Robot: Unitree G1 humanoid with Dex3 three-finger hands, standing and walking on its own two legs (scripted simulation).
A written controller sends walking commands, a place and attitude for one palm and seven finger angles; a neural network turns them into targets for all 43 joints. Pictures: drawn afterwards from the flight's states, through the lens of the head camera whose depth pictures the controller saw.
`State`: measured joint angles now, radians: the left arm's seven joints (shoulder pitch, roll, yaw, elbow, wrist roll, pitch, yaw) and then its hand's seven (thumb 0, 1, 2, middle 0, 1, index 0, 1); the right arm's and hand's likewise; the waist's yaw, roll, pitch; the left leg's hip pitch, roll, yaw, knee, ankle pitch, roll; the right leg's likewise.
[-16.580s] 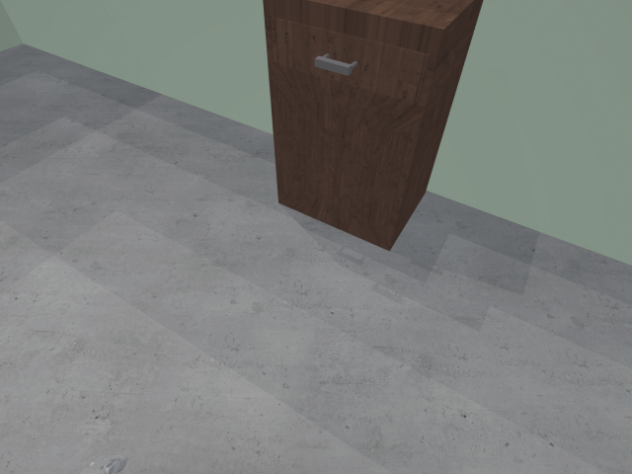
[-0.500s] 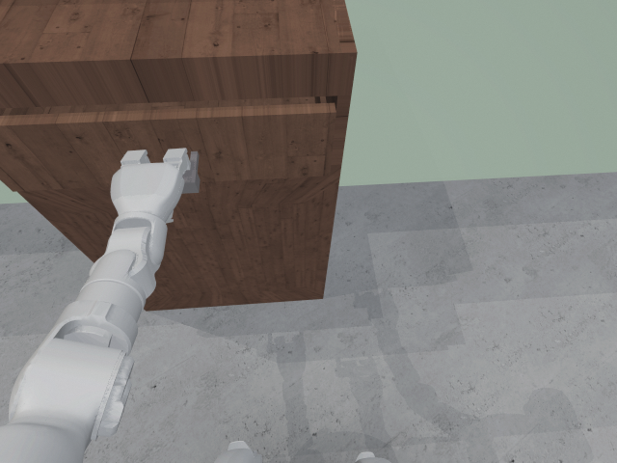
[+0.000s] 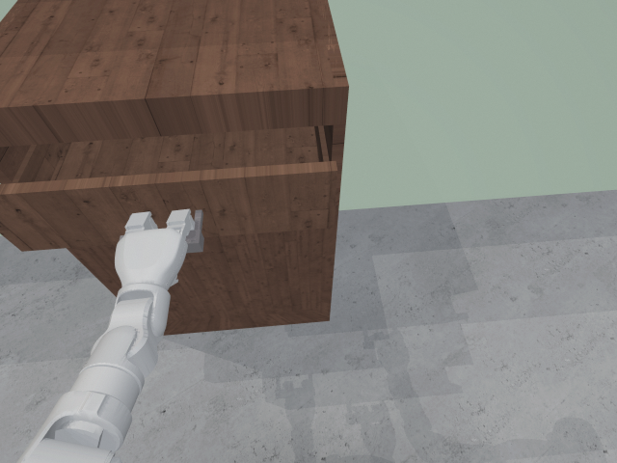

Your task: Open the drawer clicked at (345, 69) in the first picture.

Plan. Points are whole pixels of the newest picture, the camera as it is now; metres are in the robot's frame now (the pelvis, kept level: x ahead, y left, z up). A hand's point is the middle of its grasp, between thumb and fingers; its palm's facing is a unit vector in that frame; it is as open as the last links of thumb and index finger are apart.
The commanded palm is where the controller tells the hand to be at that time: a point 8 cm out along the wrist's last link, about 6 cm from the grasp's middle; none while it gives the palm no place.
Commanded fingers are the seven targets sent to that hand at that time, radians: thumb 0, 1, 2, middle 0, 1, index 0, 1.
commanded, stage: pull the drawer open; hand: left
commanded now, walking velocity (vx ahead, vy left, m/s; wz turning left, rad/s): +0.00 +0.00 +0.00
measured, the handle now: (164, 231) +0.45 +0.21 +0.01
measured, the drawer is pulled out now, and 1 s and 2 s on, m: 0.09 0.30 0.30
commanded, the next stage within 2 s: open the thumb to release the handle in 1.08 s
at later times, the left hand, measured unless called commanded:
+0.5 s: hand (157, 354) +0.27 +0.19 -0.01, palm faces -0.01 -0.08 -1.00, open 5.9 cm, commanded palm +0.23 +0.19 +0.04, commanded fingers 0.00 0.90 0.90 -0.40 -1.35 -0.40 -1.35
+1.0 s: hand (146, 432) +0.18 +0.19 -0.01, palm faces -0.02 -0.11 -0.99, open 6.0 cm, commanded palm +0.13 +0.19 +0.04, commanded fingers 0.00 0.90 0.90 -0.40 -1.35 -0.40 -1.35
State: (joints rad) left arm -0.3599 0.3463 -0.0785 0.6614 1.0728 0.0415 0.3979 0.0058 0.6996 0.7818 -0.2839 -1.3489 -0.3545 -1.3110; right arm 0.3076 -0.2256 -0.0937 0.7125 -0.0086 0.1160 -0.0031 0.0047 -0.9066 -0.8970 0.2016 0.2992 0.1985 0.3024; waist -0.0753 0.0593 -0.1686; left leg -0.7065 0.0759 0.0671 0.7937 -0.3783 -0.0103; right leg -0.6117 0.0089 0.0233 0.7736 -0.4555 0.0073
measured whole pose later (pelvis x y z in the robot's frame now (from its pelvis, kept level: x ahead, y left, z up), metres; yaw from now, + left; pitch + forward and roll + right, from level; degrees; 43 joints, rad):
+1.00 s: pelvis -0.02 -0.03 -0.01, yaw +1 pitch +11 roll +1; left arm 0.45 0.32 -0.10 -0.05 1.07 0.00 0.43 0.03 0.69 0.76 -0.24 -1.35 -0.38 -1.26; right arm 0.12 -0.22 -0.04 0.59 -0.05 0.07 0.04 0.01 -0.91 -0.90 0.20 0.30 0.20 0.30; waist 0.02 0.05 -0.15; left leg -0.65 0.07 0.05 0.86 -0.40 -0.04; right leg -0.58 0.01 0.01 0.90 -0.52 -0.03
